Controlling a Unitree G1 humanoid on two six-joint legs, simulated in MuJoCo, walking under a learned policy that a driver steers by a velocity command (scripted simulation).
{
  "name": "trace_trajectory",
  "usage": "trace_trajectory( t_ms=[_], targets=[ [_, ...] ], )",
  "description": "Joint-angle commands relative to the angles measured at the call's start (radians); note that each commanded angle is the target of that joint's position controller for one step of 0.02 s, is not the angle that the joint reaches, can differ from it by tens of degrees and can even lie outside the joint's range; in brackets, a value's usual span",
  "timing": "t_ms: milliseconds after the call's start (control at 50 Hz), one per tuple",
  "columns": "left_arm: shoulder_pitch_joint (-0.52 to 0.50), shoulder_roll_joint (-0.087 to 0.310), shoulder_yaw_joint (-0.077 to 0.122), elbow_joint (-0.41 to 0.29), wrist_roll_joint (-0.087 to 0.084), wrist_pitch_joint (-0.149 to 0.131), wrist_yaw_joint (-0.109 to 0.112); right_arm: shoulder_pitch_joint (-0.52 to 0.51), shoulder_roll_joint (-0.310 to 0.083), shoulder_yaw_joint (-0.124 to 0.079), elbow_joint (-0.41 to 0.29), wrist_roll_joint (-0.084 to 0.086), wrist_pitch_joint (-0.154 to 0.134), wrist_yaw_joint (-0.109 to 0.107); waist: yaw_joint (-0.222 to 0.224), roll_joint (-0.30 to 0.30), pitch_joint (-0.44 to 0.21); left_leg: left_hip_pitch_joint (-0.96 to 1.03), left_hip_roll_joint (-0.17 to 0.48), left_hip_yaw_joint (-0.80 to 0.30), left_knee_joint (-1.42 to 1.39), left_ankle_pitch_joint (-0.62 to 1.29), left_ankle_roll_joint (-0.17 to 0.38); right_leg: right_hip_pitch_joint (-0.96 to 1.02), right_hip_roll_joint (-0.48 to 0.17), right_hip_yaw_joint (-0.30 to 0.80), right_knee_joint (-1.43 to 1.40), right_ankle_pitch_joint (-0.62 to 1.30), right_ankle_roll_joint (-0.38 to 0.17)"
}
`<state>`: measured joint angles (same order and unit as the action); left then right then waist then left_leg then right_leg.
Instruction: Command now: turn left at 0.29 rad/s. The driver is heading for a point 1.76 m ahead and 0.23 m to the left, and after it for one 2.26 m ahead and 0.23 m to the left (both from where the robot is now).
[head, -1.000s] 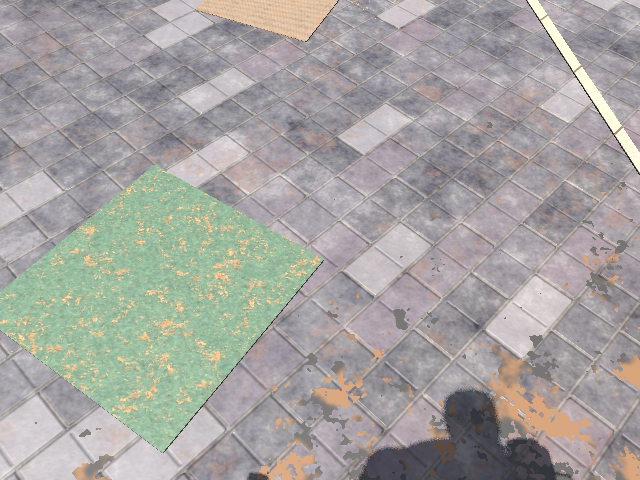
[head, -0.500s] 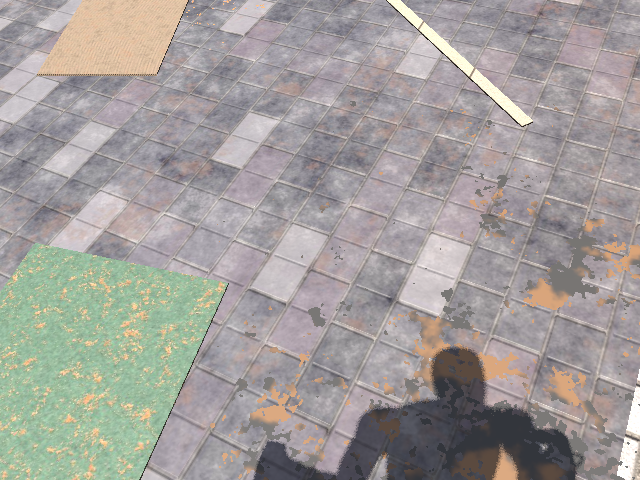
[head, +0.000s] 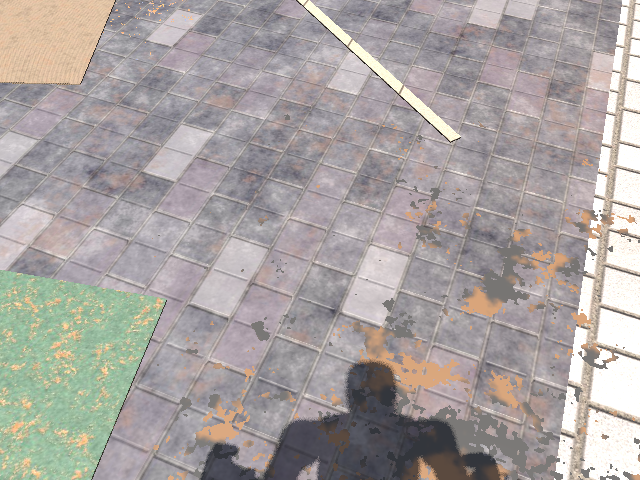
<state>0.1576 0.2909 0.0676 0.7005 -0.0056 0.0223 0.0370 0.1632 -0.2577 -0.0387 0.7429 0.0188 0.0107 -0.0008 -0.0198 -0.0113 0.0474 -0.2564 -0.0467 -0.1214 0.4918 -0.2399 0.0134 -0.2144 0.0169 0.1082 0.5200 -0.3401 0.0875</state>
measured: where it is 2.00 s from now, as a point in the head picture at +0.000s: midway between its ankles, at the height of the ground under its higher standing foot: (305, 374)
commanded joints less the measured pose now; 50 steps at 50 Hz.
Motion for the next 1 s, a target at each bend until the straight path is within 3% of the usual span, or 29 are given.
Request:
trace_trajectory(
  t_ms=[20, 40, 60, 80, 100, 120, 140, 160, 180, 240, 300, 340, 360, 380, 400, 420, 440, 460, 480, 520, 560, 620, 700, 860, 900, 940, 960, 980, 1000],
  targets=[
    [0.042, 0.108, 0.039, -0.043, 0.000, -0.024, 0.002, -0.053, -0.206, -0.060, -0.083, 0.015, 0.001, -0.016, 0.031, 0.173, -0.122, 0.091, 0.176, -0.273, -0.076, 0.367, 0.135, 0.051, 0.014, -0.040, -0.128, 0.161, -0.037],
    [0.067, 0.131, 0.046, -0.044, 0.008, -0.026, 0.003, -0.057, -0.187, -0.055, -0.092, 0.010, -0.002, -0.018, 0.039, 0.132, -0.147, 0.020, 0.155, -0.250, -0.036, 0.327, 0.106, 0.131, -0.047, -0.012, -0.112, 0.249, -0.065],
    [0.069, 0.187, 0.064, -0.026, 0.013, -0.022, -0.001, -0.057, -0.156, -0.051, -0.114, 0.010, -0.004, -0.018, 0.006, -0.049, -0.144, -0.062, 0.072, -0.132, 0.030, 0.203, 0.060, 0.146, -0.098, 0.038, -0.094, 0.299, -0.124],
    [0.061, 0.174, 0.065, -0.037, 0.021, -0.017, -0.004, -0.049, -0.153, -0.047, -0.105, 0.008, -0.005, -0.015, 0.024, -0.131, -0.120, -0.149, 0.006, -0.046, 0.126, 0.050, 0.013, 0.167, -0.171, 0.110, -0.136, 0.352, -0.194],
    [0.065, 0.170, 0.063, -0.040, 0.030, -0.016, -0.003, -0.040, -0.159, -0.051, -0.106, 0.007, -0.005, -0.012, 0.033, -0.202, -0.103, -0.229, -0.020, 0.014, 0.236, -0.141, -0.013, 0.177, -0.289, 0.210, -0.178, 0.430, -0.271],
    [0.048, 0.155, 0.055, -0.055, 0.035, -0.020, 0.004, -0.040, -0.179, -0.063, -0.104, 0.007, -0.001, -0.011, 0.045, -0.214, -0.096, -0.281, -0.005, 0.040, 0.437, -0.358, -0.032, 0.169, -0.377, 0.269, -0.194, 0.531, -0.341],
    [0.028, 0.141, 0.046, -0.062, 0.029, -0.026, 0.009, -0.029, -0.201, -0.076, -0.103, 0.006, 0.006, -0.009, 0.034, -0.160, -0.077, -0.316, 0.022, 0.028, 0.590, -0.393, -0.051, 0.147, -0.408, 0.261, -0.187, 0.613, -0.366],
    [-0.006, 0.135, 0.042, -0.064, 0.018, -0.032, 0.013, -0.009, -0.188, -0.078, -0.095, 0.008, 0.017, -0.006, 0.009, -0.110, -0.063, -0.322, 0.049, 0.018, 0.619, -0.357, -0.062, 0.134, -0.379, 0.192, -0.172, 0.619, -0.340],
    [-0.029, 0.142, 0.045, -0.060, 0.008, -0.034, 0.013, -0.008, -0.161, -0.069, -0.095, 0.007, 0.026, -0.004, 0.004, -0.100, -0.046, -0.330, 0.065, 0.033, 0.578, -0.301, -0.073, 0.135, -0.338, 0.128, -0.167, 0.604, -0.307],
    [-0.022, 0.170, 0.054, -0.047, 0.006, -0.020, 0.013, -0.047, -0.123, -0.049, -0.125, 0.006, 0.032, 0.014, 0.035, -0.142, -0.059, -0.247, 0.078, 0.113, 0.433, -0.207, -0.092, 0.126, -0.279, 0.005, -0.157, 0.611, -0.285],
    [-0.006, 0.195, 0.062, -0.041, -0.003, -0.010, 0.007, -0.046, -0.150, -0.054, -0.153, 0.013, 0.036, 0.033, 0.047, -0.168, -0.096, -0.131, 0.067, 0.164, 0.257, -0.156, -0.069, 0.124, -0.294, -0.032, -0.123, 0.593, -0.273],
    [-0.021, 0.198, 0.061, -0.038, -0.023, -0.014, 0.001, 0.020, -0.161, -0.065, -0.140, 0.006, 0.042, 0.034, 0.008, -0.143, -0.106, -0.014, 0.034, 0.209, 0.073, -0.014, -0.031, 0.081, -0.289, -0.069, -0.047, 0.513, -0.233],
    [0.020, 0.171, 0.053, -0.019, -0.024, -0.021, -0.005, 0.064, -0.182, -0.077, -0.129, 0.000, 0.044, 0.023, -0.004, -0.093, -0.116, 0.094, 0.012, 0.185, -0.023, 0.083, -0.001, 0.018, -0.252, -0.114, 0.043, 0.402, -0.183],
    [0.069, 0.127, 0.041, -0.013, 0.009, -0.027, -0.012, 0.102, -0.269, -0.102, -0.137, 0.003, 0.042, 0.007, 0.004, 0.119, -0.130, 0.263, 0.147, -0.035, -0.080, 0.411, 0.063, -0.170, -0.169, -0.208, 0.273, 0.124, -0.086],
    [0.006, 0.073, 0.018, -0.080, 0.048, -0.031, -0.010, 0.130, -0.366, -0.113, -0.165, -0.017, 0.027, 0.004, -0.007, 0.336, -0.158, 0.312, 0.410, -0.449, -0.126, 0.518, 0.291, -0.434, -0.008, -0.173, 0.520, -0.375, -0.017],
    [-0.053, 0.125, 0.033, -0.093, 0.018, -0.036, -0.007, 0.179, -0.318, -0.101, -0.154, -0.034, -0.001, 0.015, -0.073, 0.203, -0.212, 0.282, 0.432, -0.517, -0.197, 0.194, 0.373, -0.463, -0.019, -0.031, 0.665, -0.371, -0.026],
    [-0.065, 0.146, 0.040, -0.097, -0.008, -0.041, -0.013, 0.156, -0.278, -0.088, -0.140, -0.024, -0.021, 0.016, -0.045, 0.167, -0.142, 0.246, 0.377, -0.464, -0.240, -0.142, 0.323, -0.506, -0.051, -0.011, 0.664, -0.267, -0.055],
    [-0.066, 0.163, 0.049, -0.084, -0.010, -0.045, -0.015, 0.115, -0.242, -0.078, -0.137, -0.005, -0.029, 0.011, -0.027, 0.130, -0.077, 0.201, 0.329, -0.422, -0.271, -0.363, 0.262, -0.522, -0.079, -0.015, 0.614, -0.169, -0.073],
    [-0.069, 0.174, 0.054, -0.073, -0.002, -0.048, -0.013, 0.078, -0.215, -0.064, -0.141, 0.000, -0.030, 0.002, -0.017, 0.136, -0.033, 0.172, 0.305, -0.386, -0.292, -0.390, 0.229, -0.524, -0.092, -0.023, 0.563, -0.089, -0.072],
    [-0.044, 0.145, 0.048, -0.056, 0.007, -0.065, -0.025, 0.070, -0.194, -0.050, -0.146, -0.017, -0.034, -0.014, -0.002, 0.158, -0.037, 0.136, 0.249, -0.305, -0.323, -0.310, 0.203, -0.452, -0.081, -0.048, 0.513, 0.051, -0.060],
    [-0.021, 0.121, 0.040, -0.033, 0.004, -0.082, -0.035, 0.091, -0.181, -0.045, -0.136, -0.024, -0.048, -0.020, -0.002, 0.138, -0.053, 0.164, 0.232, -0.232, -0.333, -0.197, 0.196, -0.433, -0.077, -0.067, 0.429, 0.148, -0.049],
    [-0.058, 0.095, 0.023, -0.033, -0.003, -0.089, -0.042, 0.117, -0.197, -0.048, -0.116, -0.020, -0.065, -0.017, -0.030, 0.136, -0.029, 0.176, 0.236, -0.164, -0.349, -0.129, 0.191, -0.422, -0.086, -0.081, 0.279, 0.221, -0.036],
    [-0.089, 0.095, 0.012, -0.047, -0.016, -0.091, -0.052, 0.151, -0.222, -0.055, -0.083, -0.019, -0.075, -0.008, -0.058, 0.122, 0.014, 0.187, 0.286, -0.139, -0.377, -0.129, 0.206, -0.442, -0.100, -0.077, 0.183, 0.247, -0.039],
    [-0.140, 0.082, -0.010, -0.098, -0.024, -0.101, -0.086, 0.183, -0.228, -0.066, -0.021, -0.007, -0.072, 0.005, -0.078, 0.087, 0.058, 0.282, 0.325, 0.009, -0.349, 0.055, 0.189, -0.444, -0.090, -0.099, 0.080, 0.197, -0.110],
    [-0.118, 0.093, -0.008, -0.108, -0.023, -0.102, -0.092, 0.172, -0.242, -0.071, -0.019, 0.000, -0.065, 0.004, -0.055, 0.096, 0.038, 0.291, 0.325, 0.042, -0.295, 0.206, 0.169, -0.373, -0.064, -0.138, 0.063, 0.163, -0.143],
    [0.044, 0.138, 0.022, -0.073, -0.019, -0.099, -0.086, 0.141, -0.241, -0.069, -0.029, -0.001, -0.056, -0.005, 0.045, 0.075, -0.077, 0.236, 0.264, 0.146, -0.046, 0.594, 0.114, -0.094, 0.016, -0.199, 0.006, 0.196, -0.186],
    [0.201, 0.198, 0.053, -0.037, -0.025, -0.095, -0.077, 0.153, -0.208, -0.055, -0.041, -0.014, -0.057, -0.014, 0.113, 0.037, -0.184, 0.111, 0.215, 0.208, 0.191, 0.620, 0.066, 0.155, 0.006, -0.136, 0.012, 0.197, -0.222],
    [0.329, 0.337, 0.087, -0.032, -0.021, -0.089, -0.064, 0.190, -0.131, -0.023, -0.108, -0.038, -0.076, -0.013, 0.124, -0.205, -0.303, -0.281, 0.075, 0.250, 0.612, 0.223, -0.026, 0.498, -0.265, 0.360, -0.056, 0.038, -0.386],
    [0.347, 0.276, 0.062, -0.038, -0.023, -0.096, -0.068, 0.166, -0.117, -0.013, -0.103, -0.034, -0.110, -0.004, 0.125, -0.229, -0.371, -0.483, -0.019, 0.060, 0.779, -0.305, -0.036, 0.596, -0.362, 0.714, -0.236, -0.095, -0.454]
  ],
)
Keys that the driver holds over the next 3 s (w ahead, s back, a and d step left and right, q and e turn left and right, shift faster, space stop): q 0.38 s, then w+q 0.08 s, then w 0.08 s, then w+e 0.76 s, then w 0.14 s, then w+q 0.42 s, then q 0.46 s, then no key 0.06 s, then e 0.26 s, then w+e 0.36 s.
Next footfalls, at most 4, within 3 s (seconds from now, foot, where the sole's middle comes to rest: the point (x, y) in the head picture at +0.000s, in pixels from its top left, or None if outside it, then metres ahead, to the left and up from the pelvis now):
0.02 right None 0.02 -0.14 -0.78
0.38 left None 0.01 0.13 -0.78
0.96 right None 0.31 -0.05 -0.78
1.44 left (246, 412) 0.62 0.16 -0.78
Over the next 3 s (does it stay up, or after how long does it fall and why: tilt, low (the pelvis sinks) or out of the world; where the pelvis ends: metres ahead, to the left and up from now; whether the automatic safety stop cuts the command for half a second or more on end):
stays up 0.90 0.06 0.01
